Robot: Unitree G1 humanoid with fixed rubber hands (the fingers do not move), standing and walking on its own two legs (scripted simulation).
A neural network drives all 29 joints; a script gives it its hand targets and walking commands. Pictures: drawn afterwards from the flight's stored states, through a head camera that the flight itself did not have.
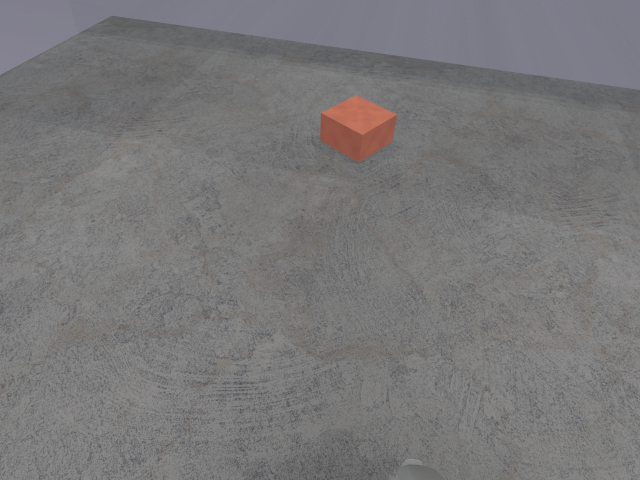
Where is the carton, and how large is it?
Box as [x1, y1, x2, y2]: [320, 95, 396, 161]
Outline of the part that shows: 356,95 321,113 320,139 355,160 360,161 391,141 396,114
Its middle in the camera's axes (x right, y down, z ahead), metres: +0.20 -0.65 +2.17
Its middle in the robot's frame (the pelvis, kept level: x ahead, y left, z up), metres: +2.00 -0.23 -0.70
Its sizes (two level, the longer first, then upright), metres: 0.294 0.293 0.170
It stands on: the floor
